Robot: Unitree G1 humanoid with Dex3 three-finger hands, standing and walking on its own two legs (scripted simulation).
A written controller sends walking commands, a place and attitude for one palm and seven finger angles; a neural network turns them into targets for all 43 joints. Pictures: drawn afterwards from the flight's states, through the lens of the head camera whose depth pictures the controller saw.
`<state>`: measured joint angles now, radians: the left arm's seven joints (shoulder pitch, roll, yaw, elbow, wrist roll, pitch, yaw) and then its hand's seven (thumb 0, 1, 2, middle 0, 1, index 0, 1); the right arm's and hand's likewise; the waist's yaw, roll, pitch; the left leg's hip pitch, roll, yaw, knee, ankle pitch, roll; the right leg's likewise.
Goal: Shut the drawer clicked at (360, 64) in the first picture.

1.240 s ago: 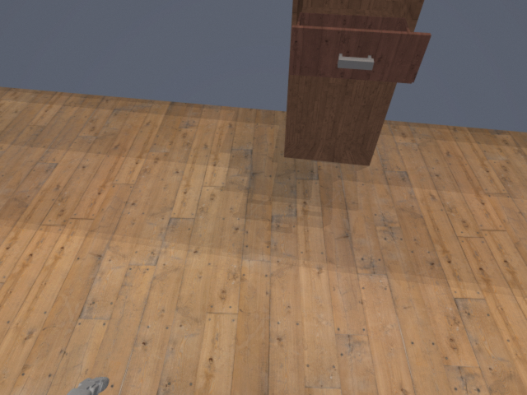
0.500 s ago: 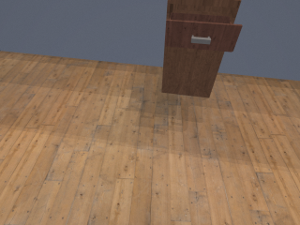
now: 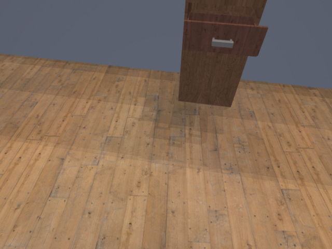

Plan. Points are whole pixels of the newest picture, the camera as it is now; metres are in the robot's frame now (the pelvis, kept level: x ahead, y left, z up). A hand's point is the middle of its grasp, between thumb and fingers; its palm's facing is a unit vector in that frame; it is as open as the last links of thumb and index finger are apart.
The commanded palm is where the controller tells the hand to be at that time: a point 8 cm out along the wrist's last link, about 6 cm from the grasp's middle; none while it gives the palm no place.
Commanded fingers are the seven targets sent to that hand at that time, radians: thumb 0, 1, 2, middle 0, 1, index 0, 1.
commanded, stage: look at it before walking up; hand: left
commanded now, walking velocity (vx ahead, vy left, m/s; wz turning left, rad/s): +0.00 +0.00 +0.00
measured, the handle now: (222, 41) +1.14 -0.25 -0.03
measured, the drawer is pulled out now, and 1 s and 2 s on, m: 0.30 0.30 0.30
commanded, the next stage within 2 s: walk to a spot facing it in 0.40 s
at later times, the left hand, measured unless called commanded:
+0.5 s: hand out of the picture +0.08 +0.25 -0.15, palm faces -0.02 -0.94 -0.34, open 7.4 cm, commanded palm none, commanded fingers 0.00 0.90 0.90 -0.20 -0.30 -0.20 -0.30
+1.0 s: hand out of the picture +0.05 +0.17 -0.17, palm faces -0.11 -0.97 -0.23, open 7.4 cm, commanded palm none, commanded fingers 0.00 0.90 0.90 -0.20 -0.30 -0.20 -0.30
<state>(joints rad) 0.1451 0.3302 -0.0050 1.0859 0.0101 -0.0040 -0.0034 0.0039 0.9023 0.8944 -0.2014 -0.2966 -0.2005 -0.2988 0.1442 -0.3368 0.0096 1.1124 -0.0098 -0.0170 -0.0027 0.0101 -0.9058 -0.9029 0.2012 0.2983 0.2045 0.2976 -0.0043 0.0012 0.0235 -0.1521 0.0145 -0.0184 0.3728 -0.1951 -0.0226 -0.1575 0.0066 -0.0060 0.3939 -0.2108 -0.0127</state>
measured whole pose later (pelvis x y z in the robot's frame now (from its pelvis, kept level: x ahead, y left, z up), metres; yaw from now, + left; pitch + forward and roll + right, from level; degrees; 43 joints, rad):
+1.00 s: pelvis +0.02 -0.02 -0.01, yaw -11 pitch +0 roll +0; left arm 0.38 0.18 0.03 0.97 0.02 -0.01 -0.01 0.00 0.91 0.89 -0.20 -0.30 -0.20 -0.30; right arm 0.23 -0.25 -0.04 1.01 -0.02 0.03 0.01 0.01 -0.91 -0.90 0.20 0.30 0.20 0.30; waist 0.04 0.04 0.02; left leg -0.46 0.07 0.03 1.07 -0.39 -0.04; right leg -0.23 0.06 0.00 0.55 -0.32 -0.07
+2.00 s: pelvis +0.35 -0.11 -0.03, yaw -46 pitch -1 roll +0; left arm 0.05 0.19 0.04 0.90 0.02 -0.04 -0.04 0.00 0.91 0.89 -0.20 -0.30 -0.20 -0.30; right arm 0.52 -0.13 -0.02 1.11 -0.01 -0.02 -0.01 0.01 -0.91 -0.90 0.20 0.30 0.20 0.30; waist -0.07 -0.03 0.12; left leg -0.19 0.15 0.21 1.18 -0.50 -0.04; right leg -0.42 0.04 -0.16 0.67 -0.20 -0.14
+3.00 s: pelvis +0.55 -0.33 -0.03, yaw -75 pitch -1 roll +0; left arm 0.08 0.22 0.07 0.89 0.02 -0.01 0.00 0.00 0.91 0.90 -0.19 -0.30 -0.19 -0.30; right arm 0.33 -0.24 -0.06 1.01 -0.01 0.03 -0.02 0.01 -0.92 -0.90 0.20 0.30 0.20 0.30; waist -0.06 0.04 0.13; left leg -0.33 0.16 0.15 1.12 -0.56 -0.06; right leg -0.41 -0.01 -0.13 0.70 -0.28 -0.07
